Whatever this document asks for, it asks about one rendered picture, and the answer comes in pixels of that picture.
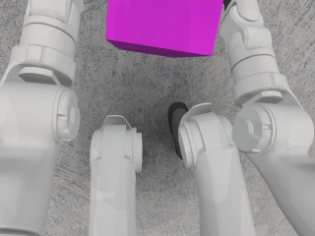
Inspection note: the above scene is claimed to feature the carton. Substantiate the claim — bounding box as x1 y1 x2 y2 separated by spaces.
105 0 223 58

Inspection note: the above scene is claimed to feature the right robot foot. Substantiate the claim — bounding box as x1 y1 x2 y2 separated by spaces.
167 102 189 160

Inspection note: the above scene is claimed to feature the robot right upper arm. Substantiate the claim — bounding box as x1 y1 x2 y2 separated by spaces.
231 102 315 236

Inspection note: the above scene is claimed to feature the robot left forearm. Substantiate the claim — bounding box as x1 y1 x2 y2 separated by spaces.
0 0 85 88

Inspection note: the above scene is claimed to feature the robot right forearm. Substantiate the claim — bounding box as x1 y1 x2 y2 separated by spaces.
220 0 304 110

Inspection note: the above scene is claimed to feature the right robot shin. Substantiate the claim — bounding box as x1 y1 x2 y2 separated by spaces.
178 102 238 150

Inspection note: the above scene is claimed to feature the robot left upper arm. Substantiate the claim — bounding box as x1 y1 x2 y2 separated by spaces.
0 81 81 236

